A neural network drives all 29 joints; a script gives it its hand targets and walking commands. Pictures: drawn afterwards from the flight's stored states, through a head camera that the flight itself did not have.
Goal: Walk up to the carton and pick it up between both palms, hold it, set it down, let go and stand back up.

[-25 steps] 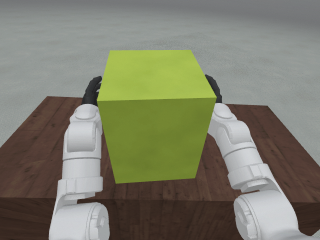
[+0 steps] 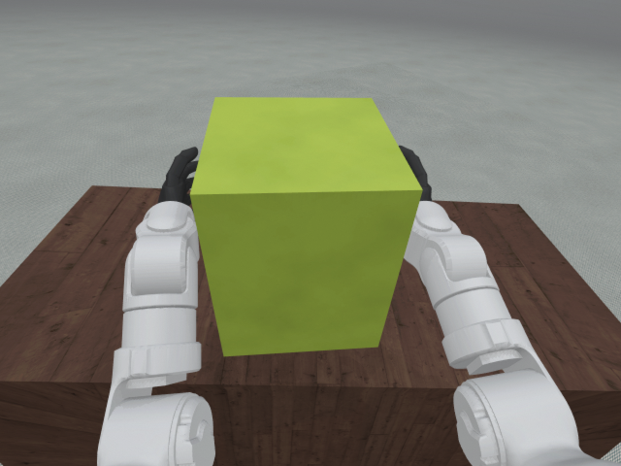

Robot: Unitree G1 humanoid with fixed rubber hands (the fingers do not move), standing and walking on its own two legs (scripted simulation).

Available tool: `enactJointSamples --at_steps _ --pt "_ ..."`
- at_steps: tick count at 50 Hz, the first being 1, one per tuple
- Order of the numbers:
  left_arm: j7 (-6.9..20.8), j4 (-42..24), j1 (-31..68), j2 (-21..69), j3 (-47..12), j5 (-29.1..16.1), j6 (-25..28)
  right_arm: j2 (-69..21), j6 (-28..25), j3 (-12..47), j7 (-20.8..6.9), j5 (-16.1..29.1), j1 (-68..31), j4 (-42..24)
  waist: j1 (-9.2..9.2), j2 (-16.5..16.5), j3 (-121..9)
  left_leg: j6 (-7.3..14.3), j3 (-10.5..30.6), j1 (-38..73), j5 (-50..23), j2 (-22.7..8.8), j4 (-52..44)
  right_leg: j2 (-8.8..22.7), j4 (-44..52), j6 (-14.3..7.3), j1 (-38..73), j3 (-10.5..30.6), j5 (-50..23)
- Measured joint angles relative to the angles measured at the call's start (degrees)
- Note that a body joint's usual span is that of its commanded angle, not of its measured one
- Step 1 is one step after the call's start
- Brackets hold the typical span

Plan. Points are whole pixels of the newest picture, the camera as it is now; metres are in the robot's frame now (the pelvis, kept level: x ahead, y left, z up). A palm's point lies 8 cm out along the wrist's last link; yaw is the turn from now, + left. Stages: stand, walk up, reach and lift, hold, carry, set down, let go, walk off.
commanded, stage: hold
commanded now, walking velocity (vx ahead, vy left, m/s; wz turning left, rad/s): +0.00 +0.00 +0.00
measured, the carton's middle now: (298, 225) +0.37 +0.01 +0.20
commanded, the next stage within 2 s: none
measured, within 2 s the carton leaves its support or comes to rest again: neither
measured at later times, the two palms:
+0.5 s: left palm (177, 208) +0.36 +0.16 +0.23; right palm (414, 211) +0.36 -0.13 +0.22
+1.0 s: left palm (175, 207) +0.36 +0.16 +0.23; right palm (412, 208) +0.37 -0.13 +0.23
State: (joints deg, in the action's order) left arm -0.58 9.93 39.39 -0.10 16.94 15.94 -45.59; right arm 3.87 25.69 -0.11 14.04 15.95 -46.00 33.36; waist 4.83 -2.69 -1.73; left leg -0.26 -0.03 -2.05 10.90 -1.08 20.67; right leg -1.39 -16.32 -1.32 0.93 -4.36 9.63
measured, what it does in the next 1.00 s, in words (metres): stands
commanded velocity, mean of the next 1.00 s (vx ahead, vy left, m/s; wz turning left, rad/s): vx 0.00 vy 0.00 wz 0.00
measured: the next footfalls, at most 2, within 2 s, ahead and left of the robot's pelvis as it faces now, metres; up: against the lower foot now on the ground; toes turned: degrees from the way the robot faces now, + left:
none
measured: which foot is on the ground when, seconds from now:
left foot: down 0.00-1.00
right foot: down 0.00-1.00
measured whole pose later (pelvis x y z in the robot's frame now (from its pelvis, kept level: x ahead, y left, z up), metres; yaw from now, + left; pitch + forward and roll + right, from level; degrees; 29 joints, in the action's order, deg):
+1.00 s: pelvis -0.01 +0.00 +0.00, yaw +0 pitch -7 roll -1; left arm -1.4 15.6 42.5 -0.9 17.1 15.5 -43.3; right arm 3.9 23.3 -1.6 13.0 14.8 -48.6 38.7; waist 4.8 -2.5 -2.1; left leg 0.1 0.2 -3.8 10.1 -0.7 21.0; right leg -1.0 -16.9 -1.1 -0.9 -4.5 9.0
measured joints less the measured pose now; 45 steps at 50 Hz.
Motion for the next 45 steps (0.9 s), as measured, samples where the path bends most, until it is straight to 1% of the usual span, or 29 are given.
enactJointSamples --at_steps 14,19,23,36,45 --pt "-0.3 2.5 1.8 -0.7 0.1 -0.5 1.0 -0.4 -0.8 -1.3 -0.5 -1.2 -1.5 2.1 -0.50 0.1 -0.5 0.0 0.0 -1.3 -0.7 0.0 -0.3 0.0 -0.4 -0.1 -1.6 0.0 -0.4" --pt "0.0 2.9 2.2 -0.6 0.8 -0.1 1.0 -0.6 -1.3 -1.4 -0.6 -1.4 -1.8 3.1 0.56 0.1 0.4 0.0 0.8 -0.8 -0.8 0.3 -0.1 0.3 -0.3 0.0 -0.6 -0.7 -0.3" --pt "0.2 3.1 2.1 -0.5 0.9 0.0 1.4 -0.5 -1.6 -1.0 -0.4 -1.2 -1.4 2.9 0.90 0.3 0.6 0.1 0.9 -0.6 -0.7 0.5 0.2 0.4 -0.5 0.1 -0.4 -0.9 -0.2" --pt "-0.1 5.6 3.6 -0.6 1.2 0.0 2.1 -0.4 -2.4 -1.7 -0.8 -1.6 -2.5 5.2 0.10 0.5 0.0 0.4 0.1 -1.4 -0.8 0.4 0.4 0.4 -0.8 0.2 -1.5 -0.1 -0.5" --pt "-0.6 6.1 3.8 -0.8 0.9 -0.2 2.3 -0.3 -2.7 -2.0 -1.1 -1.7 -3.2 6.2 0.26 0.2 -0.2 0.3 0.4 -1.8 -0.9 0.5 0.4 0.4 -0.6 0.2 -1.7 -0.4 -0.6"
